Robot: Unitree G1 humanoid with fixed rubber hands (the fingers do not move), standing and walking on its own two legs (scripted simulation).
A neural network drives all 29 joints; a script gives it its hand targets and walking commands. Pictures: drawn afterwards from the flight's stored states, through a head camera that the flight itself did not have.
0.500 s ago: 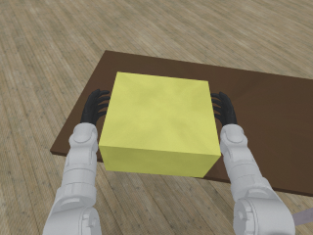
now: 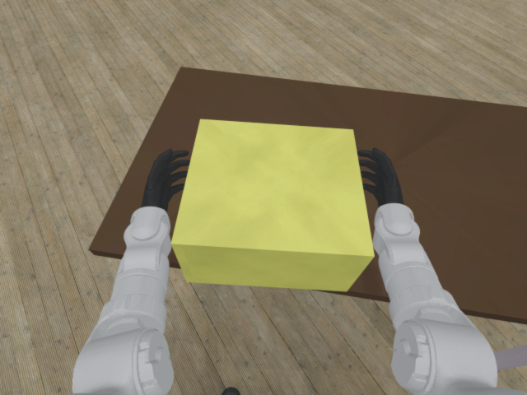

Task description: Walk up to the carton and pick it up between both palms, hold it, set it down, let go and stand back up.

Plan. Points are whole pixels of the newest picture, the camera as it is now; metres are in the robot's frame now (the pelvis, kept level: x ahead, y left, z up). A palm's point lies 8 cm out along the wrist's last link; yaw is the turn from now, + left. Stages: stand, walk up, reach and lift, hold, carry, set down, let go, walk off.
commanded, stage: set down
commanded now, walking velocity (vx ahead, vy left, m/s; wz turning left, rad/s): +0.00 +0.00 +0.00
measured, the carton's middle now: (272, 203) +0.41 +0.04 +0.00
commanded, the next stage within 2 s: none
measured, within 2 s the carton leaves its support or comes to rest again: rests again in 0.54 s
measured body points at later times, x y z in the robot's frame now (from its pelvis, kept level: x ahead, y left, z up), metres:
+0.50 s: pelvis +0.00 +0.01 -0.01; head +0.11 +0.02 +0.43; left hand +0.40 +0.23 +0.01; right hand +0.44 -0.14 +0.01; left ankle +0.03 +0.12 -0.75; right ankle -0.05 -0.09 -0.75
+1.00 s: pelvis -0.01 +0.01 -0.01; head +0.11 +0.02 +0.42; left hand +0.40 +0.23 -0.01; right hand +0.44 -0.14 +0.01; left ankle +0.03 +0.12 -0.75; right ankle -0.05 -0.09 -0.75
